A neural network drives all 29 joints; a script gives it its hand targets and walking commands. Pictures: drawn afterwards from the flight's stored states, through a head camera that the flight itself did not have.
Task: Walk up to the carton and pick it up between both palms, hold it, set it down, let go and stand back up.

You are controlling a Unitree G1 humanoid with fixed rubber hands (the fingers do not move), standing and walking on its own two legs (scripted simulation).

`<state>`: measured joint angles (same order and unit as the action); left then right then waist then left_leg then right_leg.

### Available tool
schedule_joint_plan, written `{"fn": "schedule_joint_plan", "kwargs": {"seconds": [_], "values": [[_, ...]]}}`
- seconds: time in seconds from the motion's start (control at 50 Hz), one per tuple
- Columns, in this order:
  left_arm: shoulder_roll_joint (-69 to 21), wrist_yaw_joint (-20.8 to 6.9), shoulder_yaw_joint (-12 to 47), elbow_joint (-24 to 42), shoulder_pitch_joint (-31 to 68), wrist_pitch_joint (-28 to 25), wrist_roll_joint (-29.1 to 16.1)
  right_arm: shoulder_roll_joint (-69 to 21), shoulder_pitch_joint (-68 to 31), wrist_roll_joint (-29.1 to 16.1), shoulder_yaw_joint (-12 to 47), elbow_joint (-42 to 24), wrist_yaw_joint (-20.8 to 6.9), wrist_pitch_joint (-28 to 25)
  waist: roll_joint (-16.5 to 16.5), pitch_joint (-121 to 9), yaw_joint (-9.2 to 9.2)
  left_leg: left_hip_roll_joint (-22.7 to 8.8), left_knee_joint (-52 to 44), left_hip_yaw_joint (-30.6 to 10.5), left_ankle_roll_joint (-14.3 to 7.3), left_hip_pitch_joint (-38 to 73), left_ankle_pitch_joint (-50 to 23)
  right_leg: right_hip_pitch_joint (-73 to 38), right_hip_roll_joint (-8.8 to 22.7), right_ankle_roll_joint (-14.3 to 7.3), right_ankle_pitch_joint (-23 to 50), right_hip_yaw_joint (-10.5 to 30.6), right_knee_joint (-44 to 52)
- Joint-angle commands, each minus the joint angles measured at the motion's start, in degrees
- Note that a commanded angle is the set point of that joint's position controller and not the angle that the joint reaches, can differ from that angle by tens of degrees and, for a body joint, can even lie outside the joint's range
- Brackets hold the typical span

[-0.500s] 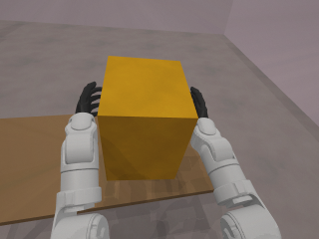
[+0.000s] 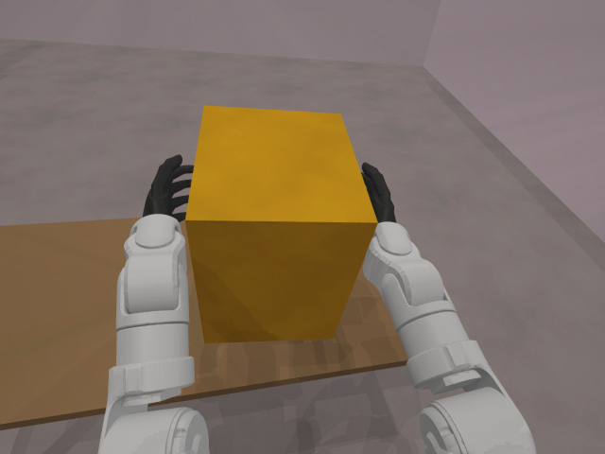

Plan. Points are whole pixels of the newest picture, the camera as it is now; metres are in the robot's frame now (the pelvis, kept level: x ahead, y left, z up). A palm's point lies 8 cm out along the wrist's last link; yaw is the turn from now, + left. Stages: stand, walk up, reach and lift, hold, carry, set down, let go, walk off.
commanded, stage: hold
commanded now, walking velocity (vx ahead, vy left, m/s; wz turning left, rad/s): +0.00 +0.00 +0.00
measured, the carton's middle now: (272, 229) +0.38 +0.02 +0.15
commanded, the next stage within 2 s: none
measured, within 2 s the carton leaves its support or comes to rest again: neither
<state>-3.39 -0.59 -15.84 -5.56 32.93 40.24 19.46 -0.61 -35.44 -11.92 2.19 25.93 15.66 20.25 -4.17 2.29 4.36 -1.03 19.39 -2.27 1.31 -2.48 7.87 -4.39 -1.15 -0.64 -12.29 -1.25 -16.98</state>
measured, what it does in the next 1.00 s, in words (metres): stands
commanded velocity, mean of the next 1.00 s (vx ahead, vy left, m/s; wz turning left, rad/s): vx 0.00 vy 0.00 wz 0.00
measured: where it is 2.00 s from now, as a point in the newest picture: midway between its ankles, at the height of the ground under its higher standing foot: outside the picture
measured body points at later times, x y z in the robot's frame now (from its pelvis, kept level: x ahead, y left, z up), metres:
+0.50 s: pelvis +0.00 +0.00 +0.00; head -0.05 +0.03 +0.45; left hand +0.37 +0.15 +0.19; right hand +0.36 -0.12 +0.18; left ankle +0.04 +0.13 -0.75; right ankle -0.02 -0.11 -0.75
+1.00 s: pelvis +0.00 +0.00 +0.00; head -0.05 +0.03 +0.45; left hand +0.37 +0.15 +0.19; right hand +0.36 -0.12 +0.18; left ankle +0.04 +0.13 -0.75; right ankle -0.02 -0.11 -0.75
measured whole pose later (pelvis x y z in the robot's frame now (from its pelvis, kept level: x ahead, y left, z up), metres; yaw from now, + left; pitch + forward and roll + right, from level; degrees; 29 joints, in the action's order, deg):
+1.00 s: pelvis +0.00 +0.00 +0.00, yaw +0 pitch -9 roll +0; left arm -2.7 -1.2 -15.9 -7.4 34.2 40.5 19.7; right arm -1.3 -36.0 -11.1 1.2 27.2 15.6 19.9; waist -4.3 2.4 4.5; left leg -1.0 19.3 -2.4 1.4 -2.6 7.5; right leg -4.1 -1.2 -0.8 -12.2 -1.4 -17.4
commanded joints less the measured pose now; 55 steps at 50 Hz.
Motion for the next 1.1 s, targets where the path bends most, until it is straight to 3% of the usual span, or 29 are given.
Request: {"fn": "schedule_joint_plan", "kwargs": {"seconds": [0.0, 0.02, 0.06, 0.1, 0.14, 0.16, 0.18, 0.24, 0.26, 0.3, 0.34, 0.46, 0.5, 0.52, 0.58, 0.6, 0.66, 0.68, 0.7, 0.74, 0.76, 0.78, 0.84, 0.9, 0.94, 0.98, 1.02, 1.06, 1.08], "values": [[-32.4, -9.4, 29.5, 5.5, 36.9, -3.2, -9.3, -30.2, -44.7, -2.7, 19.4, -16.9, -6.4, -4.7, 6.8, -21.4, 1.91, 2.8, -0.5, 3.1, 0.4, 13.3, -11.9, 5.1, -1.4, 3.7, 15.1, -2.6, 2.9], [-33.1, -9.3, 30.4, 5.8, 36.7, -3.3, -9.3, -30.6, -47.8, -3.5, 20.6, -20.3, -6.5, -5.6, 7.6, -23.9, 1.01, 3.0, 0.0, 3.1, 0.4, 13.8, -13.9, 4.1, -1.6, 3.4, 14.9, -2.8, 3.1], [-33.8, -8.7, 31.6, 6.5, 38.2, -3.5, -10.0, -30.6, -49.5, -3.3, 21.1, -21.0, -6.2, -5.8, 8.2, -24.2, 1.76, 3.0, 0.2, 3.1, 0.8, 14.4, -13.7, 4.7, -1.6, 3.5, 15.9, -3.1, 2.7], [-34.1, -8.8, 30.5, 6.4, 36.0, -3.7, -10.2, -32.2, -48.8, -4.9, 22.8, -23.4, -6.0, -5.7, 5.7, -25.1, 0.46, 2.9, 1.1, 2.7, 0.0, 14.6, -16.9, 3.3, -2.0, 3.9, 19.6, -2.7, 2.2], [-33.0, -8.9, 29.9, 5.0, 38.2, -4.0, -9.7, -32.4, -48.7, -3.6, 21.3, -20.0, -6.2, -5.2, 5.8, -22.8, 0.26, 3.3, 0.0, 3.1, -0.3, 12.4, -12.6, 4.7, -1.6, 3.9, 15.1, -2.6, 2.7], [-32.9, -9.0, 29.3, 4.3, 37.0, -3.5, -9.1, -31.2, -46.8, -2.9, 20.2, -17.7, -6.3, -4.8, 6.6, -21.0, 1.55, 3.0, -0.4, 2.9, 0.2, 12.3, -11.4, 5.1, -1.6, 3.4, 13.7, -2.8, 3.1], [-32.4, -9.2, 28.5, 5.1, 37.4, -3.7, -8.8, -31.6, -45.3, -2.7, 20.5, -16.9, -6.5, -4.9, 5.5, -21.6, 0.94, 2.9, -0.6, 3.3, -0.2, 12.7, -11.4, 4.5, -1.7, 3.4, 14.1, -3.0, 2.9], [-32.9, -9.0, 29.5, 5.6, 36.7, -3.4, -9.1, -31.5, -48.3, -4.2, 21.4, -19.6, -6.2, -5.3, 6.0, -23.7, 0.86, 3.0, 0.4, 2.9, 0.2, 13.9, -14.3, 3.3, -1.6, 3.9, 17.3, -3.2, 2.5], [-32.4, -9.2, 28.4, 2.3, 33.9, -2.9, -8.9, -31.0, -47.9, -3.7, 21.7, -19.8, -6.1, -5.1, 4.8, -22.8, 0.59, 3.2, -0.2, 3.2, -0.5, 13.3, -12.8, 4.0, -1.5, 4.1, 17.4, -2.8, 2.8], [-32.0, -9.5, 28.3, 5.0, 35.1, -3.6, -9.2, -32.7, -48.7, -4.4, 23.7, -23.0, -5.8, -5.5, 3.2, -25.1, -0.50, 3.4, 0.5, 3.1, -1.1, 12.8, -14.5, 2.6, -1.6, 4.3, 19.3, -2.7, 2.5], [-33.3, -9.1, 29.7, 6.9, 36.4, -3.8, -9.7, -31.7, -47.9, -4.6, 22.8, -21.3, -5.9, -5.7, 5.5, -25.3, 0.68, 3.1, 0.9, 2.8, 0.0, 14.7, -17.0, 3.4, -1.9, 4.0, 20.9, -2.9, 2.0], [-32.4, -9.3, 28.0, 2.6, 38.6, -3.5, -8.5, -31.2, -49.1, -2.3, 18.8, -16.6, -6.7, -5.2, 5.6, -22.0, 0.42, 2.6, -1.3, 3.4, -0.8, 12.2, -7.6, 6.1, -1.5, 3.3, 8.5, -2.8, 3.6], [-33.3, -9.0, 28.9, 2.6, 37.8, -4.0, -9.8, -31.5, -50.0, -2.8, 19.6, -18.5, -6.7, -5.6, 5.1, -23.0, 0.45, 2.5, -0.4, 3.0, -0.5, 12.5, -10.0, 6.6, -1.9, 3.3, 10.9, -3.3, 3.1], [-32.9, -9.1, 29.3, 1.5, 36.8, -3.5, -9.2, -31.3, -49.6, -2.5, 19.6, -18.1, -6.5, -5.6, 6.7, -21.9, 1.34, 2.8, -0.4, 3.2, -0.3, 12.8, -10.6, 6.1, -1.2, 3.4, 12.9, -2.8, 3.2], [-31.9, -9.6, 27.7, 3.0, 37.9, -3.7, -8.5, -32.8, -48.8, -3.9, 21.2, -17.9, -6.0, -5.1, 4.8, -22.6, 0.69, 3.5, 0.2, 3.4, -0.9, 13.4, -12.6, 4.4, -1.3, 4.3, 15.8, -2.1, 3.3], [-31.9, -9.6, 28.5, 4.1, 39.8, -4.3, -9.3, -32.1, -47.4, -2.9, 20.2, -15.9, -6.0, -5.1, 5.1, -23.3, 1.53, 3.6, 0.0, 3.5, -0.4, 13.6, -11.5, 5.5, -1.5, 4.0, 15.6, -3.0, 3.0], [-33.5, -9.4, 29.8, 5.1, 37.1, -3.8, -9.3, -32.6, -47.1, -4.7, 21.7, -20.0, -5.8, -5.4, 6.8, -24.5, 0.73, 3.3, 1.1, 3.1, 0.3, 14.7, -16.1, 3.1, -1.7, 4.0, 19.1, -2.6, 2.2], [-33.5, -9.2, 30.1, 6.1, 37.2, -3.9, -9.6, -31.6, -46.9, -4.8, 21.2, -19.5, -5.9, -5.6, 8.0, -25.6, 1.63, 3.3, 1.7, 3.0, 0.9, 15.2, -17.6, 3.6, -1.7, 3.7, 20.2, -2.9, 2.3], [-33.2, -9.1, 29.9, 5.4, 36.4, -3.7, -9.7, -31.3, -49.5, -5.1, 22.3, -21.6, -5.9, -5.7, 6.4, -26.0, 0.33, 3.2, 1.4, 3.2, 0.3, 15.4, -16.6, 3.9, -2.2, 3.7, 18.8, -3.2, 2.4], [-32.8, -9.1, 29.8, 5.3, 37.4, -3.7, -9.4, -30.9, -46.8, -4.0, 20.8, -18.1, -6.0, -5.3, 7.9, -22.3, 1.10, 2.9, 0.8, 3.0, 0.6, 13.9, -13.6, 4.8, -1.6, 3.4, 14.8, -2.7, 3.0], [-33.3, -9.2, 30.4, 5.6, 38.3, -4.0, -10.5, -31.3, -48.8, -4.1, 20.9, -19.3, -6.0, -5.4, 6.0, -24.2, 1.43, 3.0, 0.4, 2.9, 0.5, 13.9, -13.2, 5.2, -1.8, 3.6, 14.8, -3.1, 3.2], [-32.2, -9.1, 28.8, 4.0, 36.4, -3.4, -8.6, -31.3, -48.2, -3.8, 21.1, -18.9, -6.1, -5.3, 6.0, -22.4, -0.03, 3.0, 0.3, 3.3, -0.3, 13.4, -13.2, 5.0, -1.7, 3.7, 13.8, -2.9, 3.0], [-33.3, -8.8, 29.9, 3.8, 36.7, -3.6, -9.9, -31.1, -48.8, -4.2, 21.5, -20.3, -6.3, -5.5, 6.1, -21.9, 0.65, 2.7, 0.2, 3.0, 0.3, 13.1, -12.3, 5.7, -1.9, 3.2, 13.7, -2.8, 3.0], [-31.6, -9.2, 28.0, 3.2, 38.4, -3.4, -8.2, -30.6, -47.5, -2.6, 19.1, -14.9, -6.4, -4.8, 6.6, -19.5, 0.93, 3.1, -0.9, 3.4, -0.1, 12.6, -9.1, 6.7, -1.4, 3.4, 9.9, -2.9, 3.8], [-33.5, -9.0, 29.6, 5.1, 38.1, -3.4, -9.0, -31.3, -49.5, -3.3, 19.9, -18.8, -6.9, -6.0, 6.9, -22.8, 0.66, 2.7, -0.2, 3.5, 0.3, 13.0, -11.5, 5.4, -2.1, 2.8, 10.7, -3.5, 3.2], [-33.5, -8.7, 29.7, 3.3, 37.8, -3.2, -8.5, -30.2, -48.7, -2.9, 18.7, -16.1, -6.8, -5.7, 8.3, -22.0, 1.43, 2.6, -0.4, 3.4, 0.7, 14.3, -11.6, 6.2, -1.9, 2.9, 11.0, -3.4, 3.1], [-34.2, -8.7, 30.8, 3.8, 37.2, -3.6, -10.1, -31.6, -50.8, -3.6, 21.0, -21.4, -6.6, -6.4, 6.6, -24.9, 0.90, 2.8, 0.3, 3.4, 0.4, 13.9, -13.5, 5.2, -2.0, 3.1, 13.4, -3.1, 3.1], [-33.8, -8.6, 30.5, 2.0, 34.3, -3.3, -10.0, -30.6, -49.1, -3.6, 20.9, -20.8, -6.3, -6.0, 6.2, -23.2, 1.07, 2.9, 0.7, 3.2, 0.5, 13.6, -15.3, 4.6, -2.2, 3.4, 16.1, -3.1, 2.5], [-34.6, -8.4, 30.3, 5.0, 36.3, -4.0, -10.5, -32.1, -49.7, -4.7, 22.3, -22.9, -6.3, -6.2, 5.3, -26.0, 0.20, 2.7, 1.2, 2.9, 0.3, 15.1, -16.5, 4.0, -2.4, 3.5, 16.9, -3.1, 2.3]]}}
